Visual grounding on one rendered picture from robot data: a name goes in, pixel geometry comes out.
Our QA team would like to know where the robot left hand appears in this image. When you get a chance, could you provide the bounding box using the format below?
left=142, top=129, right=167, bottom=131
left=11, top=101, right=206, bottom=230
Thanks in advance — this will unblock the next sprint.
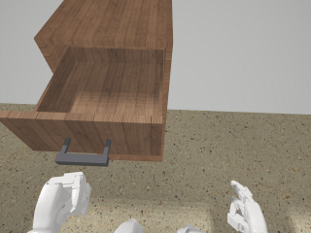
left=32, top=172, right=91, bottom=233

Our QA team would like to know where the drawer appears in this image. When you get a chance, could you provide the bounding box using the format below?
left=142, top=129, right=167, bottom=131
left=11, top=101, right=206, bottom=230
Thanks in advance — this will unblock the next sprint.
left=0, top=47, right=164, bottom=156

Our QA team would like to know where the handle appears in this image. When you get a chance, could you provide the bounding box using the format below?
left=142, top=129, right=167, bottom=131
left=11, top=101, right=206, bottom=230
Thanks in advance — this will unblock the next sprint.
left=54, top=137, right=112, bottom=167

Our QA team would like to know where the cabinet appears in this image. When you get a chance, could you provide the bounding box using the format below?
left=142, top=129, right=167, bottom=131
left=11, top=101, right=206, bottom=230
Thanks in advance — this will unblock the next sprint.
left=33, top=0, right=173, bottom=162

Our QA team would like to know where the robot right hand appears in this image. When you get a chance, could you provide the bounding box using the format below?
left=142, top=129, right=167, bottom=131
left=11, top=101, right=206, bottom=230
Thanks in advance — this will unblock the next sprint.
left=227, top=180, right=268, bottom=233

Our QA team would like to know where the left robot thigh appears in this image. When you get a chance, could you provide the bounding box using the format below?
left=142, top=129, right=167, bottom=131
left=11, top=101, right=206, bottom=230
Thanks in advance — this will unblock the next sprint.
left=114, top=221, right=144, bottom=233

